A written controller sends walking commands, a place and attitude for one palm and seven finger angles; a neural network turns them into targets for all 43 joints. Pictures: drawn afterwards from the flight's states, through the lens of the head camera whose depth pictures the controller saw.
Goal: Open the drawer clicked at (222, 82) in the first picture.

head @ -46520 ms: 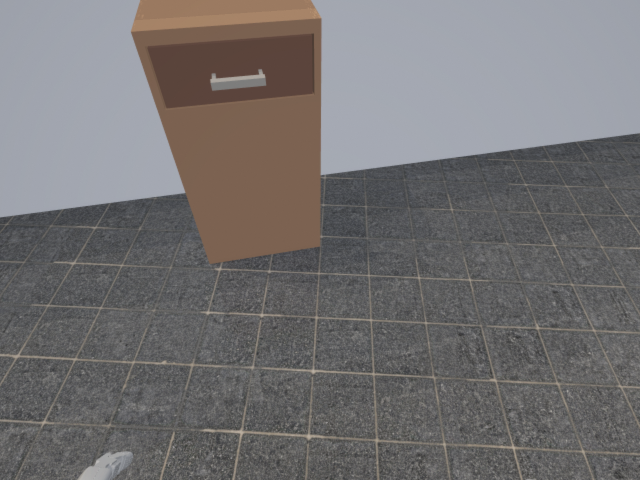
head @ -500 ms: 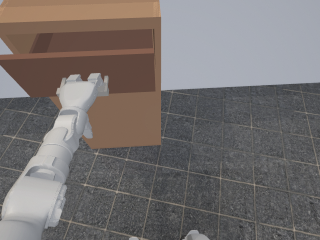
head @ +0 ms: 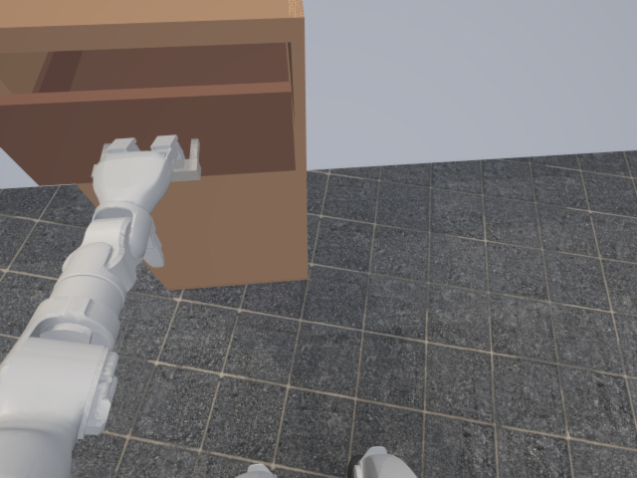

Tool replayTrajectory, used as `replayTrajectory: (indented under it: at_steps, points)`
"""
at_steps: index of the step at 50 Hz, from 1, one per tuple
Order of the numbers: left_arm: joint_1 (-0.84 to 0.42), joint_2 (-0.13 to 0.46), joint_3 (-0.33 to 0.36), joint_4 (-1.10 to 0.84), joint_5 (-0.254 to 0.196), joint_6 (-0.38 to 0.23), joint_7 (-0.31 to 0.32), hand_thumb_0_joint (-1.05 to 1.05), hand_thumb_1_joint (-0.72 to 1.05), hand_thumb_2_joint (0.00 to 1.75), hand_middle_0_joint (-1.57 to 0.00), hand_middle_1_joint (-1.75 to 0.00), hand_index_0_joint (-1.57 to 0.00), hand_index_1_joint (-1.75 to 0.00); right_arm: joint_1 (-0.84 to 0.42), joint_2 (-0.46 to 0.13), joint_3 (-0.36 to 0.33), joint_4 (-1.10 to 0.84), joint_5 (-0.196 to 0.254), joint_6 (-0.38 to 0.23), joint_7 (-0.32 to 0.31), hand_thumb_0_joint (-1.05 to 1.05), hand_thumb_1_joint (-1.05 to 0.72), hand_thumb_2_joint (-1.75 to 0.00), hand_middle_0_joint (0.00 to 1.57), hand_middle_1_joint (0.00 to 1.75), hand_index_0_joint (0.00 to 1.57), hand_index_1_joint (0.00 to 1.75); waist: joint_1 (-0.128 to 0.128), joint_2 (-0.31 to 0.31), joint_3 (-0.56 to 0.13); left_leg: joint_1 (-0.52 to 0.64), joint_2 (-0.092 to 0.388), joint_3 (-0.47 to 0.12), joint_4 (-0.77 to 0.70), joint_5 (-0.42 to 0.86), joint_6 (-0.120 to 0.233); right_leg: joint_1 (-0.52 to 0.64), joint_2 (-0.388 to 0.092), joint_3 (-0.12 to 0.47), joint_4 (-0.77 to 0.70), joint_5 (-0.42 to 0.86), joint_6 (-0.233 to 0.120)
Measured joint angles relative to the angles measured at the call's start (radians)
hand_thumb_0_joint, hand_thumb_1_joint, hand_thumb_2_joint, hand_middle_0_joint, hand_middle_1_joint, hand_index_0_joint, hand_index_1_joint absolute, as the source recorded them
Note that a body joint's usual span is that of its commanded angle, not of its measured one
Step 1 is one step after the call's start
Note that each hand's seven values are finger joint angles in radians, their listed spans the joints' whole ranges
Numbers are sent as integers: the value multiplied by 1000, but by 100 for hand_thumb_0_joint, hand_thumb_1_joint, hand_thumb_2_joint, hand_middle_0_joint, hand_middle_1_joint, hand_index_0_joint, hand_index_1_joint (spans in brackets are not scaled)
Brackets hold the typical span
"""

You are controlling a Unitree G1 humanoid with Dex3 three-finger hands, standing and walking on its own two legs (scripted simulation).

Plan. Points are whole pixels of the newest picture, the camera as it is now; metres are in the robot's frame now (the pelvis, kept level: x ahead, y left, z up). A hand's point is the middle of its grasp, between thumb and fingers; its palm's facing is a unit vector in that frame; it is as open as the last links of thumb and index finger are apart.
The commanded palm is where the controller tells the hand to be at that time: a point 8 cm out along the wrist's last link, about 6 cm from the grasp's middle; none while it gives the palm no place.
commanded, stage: re-aim the fingers above the handle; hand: left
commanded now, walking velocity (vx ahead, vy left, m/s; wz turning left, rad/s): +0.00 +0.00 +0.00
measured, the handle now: (150, 160) +0.54 +0.22 +0.03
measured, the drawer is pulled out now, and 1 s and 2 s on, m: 0.10 0.10 0.10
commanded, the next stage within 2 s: lower the fingers behind the handle in 1.06 s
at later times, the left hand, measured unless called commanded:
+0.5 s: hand (151, 203) +0.48 +0.21 +0.01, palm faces -0.05 -0.07 -1.00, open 13.8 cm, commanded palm +0.46 +0.21 +0.07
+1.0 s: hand (147, 206) +0.47 +0.21 +0.01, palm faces -0.07 -0.06 -1.00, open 14.0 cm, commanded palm +0.46 +0.21 +0.07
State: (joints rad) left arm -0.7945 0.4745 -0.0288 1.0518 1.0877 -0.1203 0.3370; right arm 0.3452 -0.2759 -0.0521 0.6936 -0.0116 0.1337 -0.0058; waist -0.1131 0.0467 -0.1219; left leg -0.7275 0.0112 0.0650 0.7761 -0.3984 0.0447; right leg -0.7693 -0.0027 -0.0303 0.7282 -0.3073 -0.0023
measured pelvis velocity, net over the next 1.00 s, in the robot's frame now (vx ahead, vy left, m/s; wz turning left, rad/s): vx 0.01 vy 0.01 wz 0.00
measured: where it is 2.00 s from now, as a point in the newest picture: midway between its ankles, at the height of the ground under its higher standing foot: outside the picture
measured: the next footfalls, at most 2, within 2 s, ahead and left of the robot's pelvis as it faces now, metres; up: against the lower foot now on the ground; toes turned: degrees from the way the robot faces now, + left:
none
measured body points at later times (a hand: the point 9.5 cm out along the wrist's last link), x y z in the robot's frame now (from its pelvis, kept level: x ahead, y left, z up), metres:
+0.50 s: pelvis +0.01 +0.01 +0.00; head +0.12 +0.00 +0.44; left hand +0.48 +0.21 +0.06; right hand +0.04 -0.26 -0.13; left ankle -0.03 +0.09 -0.71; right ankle +0.01 -0.12 -0.70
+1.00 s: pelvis +0.01 +0.01 +0.00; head +0.11 +0.00 +0.44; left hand +0.47 +0.22 +0.07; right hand +0.04 -0.27 -0.13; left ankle -0.03 +0.09 -0.71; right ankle +0.01 -0.12 -0.71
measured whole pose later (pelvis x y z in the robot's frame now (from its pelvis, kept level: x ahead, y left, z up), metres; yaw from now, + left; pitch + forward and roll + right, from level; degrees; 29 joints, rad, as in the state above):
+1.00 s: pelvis +0.01 +0.01 +0.00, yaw +0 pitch +19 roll -2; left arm -0.73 0.43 -0.05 0.97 1.07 -0.09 0.33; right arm 0.33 -0.26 -0.07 0.70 -0.02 0.15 0.01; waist -0.08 0.06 -0.13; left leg -0.68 0.01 0.06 0.76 -0.41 0.05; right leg -0.72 -0.01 -0.03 0.71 -0.32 0.00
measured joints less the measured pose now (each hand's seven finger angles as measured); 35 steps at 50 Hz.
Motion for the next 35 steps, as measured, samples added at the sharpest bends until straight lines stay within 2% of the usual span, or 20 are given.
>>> replayTrajectory:
  at_steps: [6,11,18,28,35]
  points:
    - [-6,6,16,6,5,11,17,0,-49,30,-31,-120,-31,-120,-7,3,2,-1,-4,2,6,0,-90,-90,20,30,21,30,-1,3,-6,-17,1,2,14,-10,3,-16,0,2,11,-7,3]
    - [2,2,8,-2,-3,30,2,0,-49,30,-31,-120,-31,-120,-5,11,-1,-3,-5,5,10,0,-90,-90,20,30,21,30,7,8,-7,-13,0,3,12,-14,5,-11,1,4,5,-9,7]
    - [40,-31,-9,-51,-14,8,-17,0,-49,30,-31,-120,-31,-120,0,22,-3,4,-6,16,13,0,-90,-90,20,30,21,30,22,11,-16,20,-3,2,-3,-20,9,24,-1,3,-13,-14,11]
    - [71,-41,10,-74,4,29,18,0,-49,30,-32,-120,-31,-120,-25,26,-1,-9,-8,24,22,0,-90,-90,20,30,21,30,28,9,-12,33,-4,5,-7,-22,9,34,-2,7,-12,-16,12]
    - [66,-36,-16,-74,-18,44,-8,0,-49,30,-30,-119,-31,-120,-30,22,-5,-5,-2,22,19,0,-90,-90,20,30,21,30,36,9,-3,52,-5,-1,-20,-14,8,56,-3,2,-28,-10,11]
